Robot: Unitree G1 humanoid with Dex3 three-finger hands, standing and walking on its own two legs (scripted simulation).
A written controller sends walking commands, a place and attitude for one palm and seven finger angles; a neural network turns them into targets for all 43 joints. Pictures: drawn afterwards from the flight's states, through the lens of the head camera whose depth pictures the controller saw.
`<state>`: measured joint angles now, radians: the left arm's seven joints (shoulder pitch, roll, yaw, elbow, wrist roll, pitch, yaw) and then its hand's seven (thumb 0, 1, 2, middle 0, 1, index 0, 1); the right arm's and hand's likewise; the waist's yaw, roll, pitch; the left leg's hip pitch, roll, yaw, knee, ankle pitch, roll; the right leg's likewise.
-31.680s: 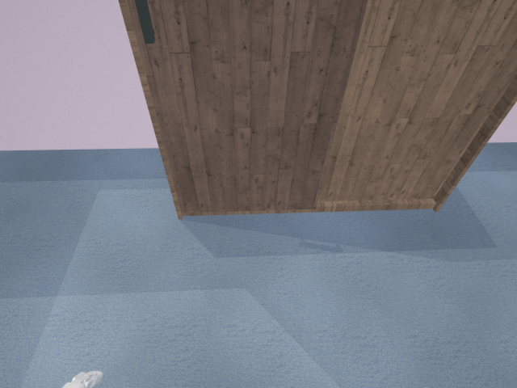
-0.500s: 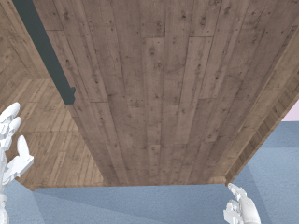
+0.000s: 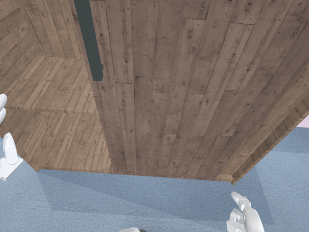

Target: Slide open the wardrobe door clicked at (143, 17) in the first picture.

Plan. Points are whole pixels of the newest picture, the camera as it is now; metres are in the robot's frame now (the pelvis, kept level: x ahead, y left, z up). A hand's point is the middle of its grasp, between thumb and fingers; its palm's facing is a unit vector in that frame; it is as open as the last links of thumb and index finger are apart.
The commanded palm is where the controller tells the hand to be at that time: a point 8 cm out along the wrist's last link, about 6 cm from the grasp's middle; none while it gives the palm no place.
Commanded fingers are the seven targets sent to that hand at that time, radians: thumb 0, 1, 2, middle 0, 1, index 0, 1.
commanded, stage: step back with the hand held close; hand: left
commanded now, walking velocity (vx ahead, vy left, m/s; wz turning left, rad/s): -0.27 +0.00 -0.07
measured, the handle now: (90, 24) +0.51 +0.22 +0.26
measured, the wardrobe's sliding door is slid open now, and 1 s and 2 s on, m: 0.50 0.50 0.50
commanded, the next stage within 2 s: stop stepping back and stand still in 0.44 s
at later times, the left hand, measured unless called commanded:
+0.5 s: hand out of the picture +0.14 +0.26 +0.18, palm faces +0.35 -0.86 -0.36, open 7.5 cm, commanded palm +0.08 +0.31 +0.18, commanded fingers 0.00 0.90 0.90 -0.20 -0.30 -0.20 -0.30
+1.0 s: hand out of the picture +0.03 +0.28 +0.19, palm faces +0.25 -0.90 -0.35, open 7.5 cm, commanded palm -0.04 +0.34 +0.18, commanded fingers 0.00 0.90 0.90 -0.20 -0.30 -0.20 -0.30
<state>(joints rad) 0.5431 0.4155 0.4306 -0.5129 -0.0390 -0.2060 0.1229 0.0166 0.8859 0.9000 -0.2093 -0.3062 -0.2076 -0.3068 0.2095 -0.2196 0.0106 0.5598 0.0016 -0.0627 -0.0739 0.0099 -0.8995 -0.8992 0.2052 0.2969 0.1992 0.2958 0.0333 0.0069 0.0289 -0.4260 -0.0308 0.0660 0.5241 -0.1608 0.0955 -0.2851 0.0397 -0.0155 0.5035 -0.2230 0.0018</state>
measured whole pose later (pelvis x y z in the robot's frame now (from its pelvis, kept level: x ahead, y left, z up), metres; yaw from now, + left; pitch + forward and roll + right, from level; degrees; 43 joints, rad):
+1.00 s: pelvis -0.21 +0.06 +0.01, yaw -6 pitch -1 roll -2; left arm 0.53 0.44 0.40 -0.59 -0.03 -0.18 0.14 0.02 0.89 0.90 -0.20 -0.30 -0.20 -0.31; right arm 0.31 -0.11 0.03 0.64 -0.01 -0.14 -0.01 0.01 -0.90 -0.90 0.20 0.30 0.20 0.30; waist -0.08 -0.09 -0.03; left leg -0.28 0.03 -0.01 0.48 -0.21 0.02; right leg -0.50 0.05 -0.05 0.98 -0.33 -0.01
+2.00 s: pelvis -0.16 +0.06 +0.00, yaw -7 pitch +1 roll +0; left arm 0.57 0.44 0.42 -0.52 -0.05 -0.20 0.14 0.02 0.88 0.90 -0.21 -0.31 -0.21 -0.31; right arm 0.19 -0.21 0.00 0.59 0.00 -0.09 -0.07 0.01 -0.90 -0.90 0.20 0.30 0.20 0.30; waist -0.02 -0.03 0.01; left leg -0.32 0.06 0.09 0.52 -0.21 -0.01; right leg -0.09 0.00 -0.07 0.45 -0.38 -0.01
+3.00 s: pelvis -0.21 +0.10 +0.01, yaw -5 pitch -1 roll -1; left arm 0.31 0.16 0.00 1.11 0.02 0.01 0.03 0.00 0.91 0.90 -0.20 -0.30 -0.19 -0.30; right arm 0.27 -0.16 -0.02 1.11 -0.03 0.03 -0.02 0.00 -0.91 -0.90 0.20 0.30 0.20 0.29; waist -0.02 0.01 0.00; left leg -0.33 0.00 0.08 0.44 -0.10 0.05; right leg -0.13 -0.05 -0.10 0.47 -0.32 0.02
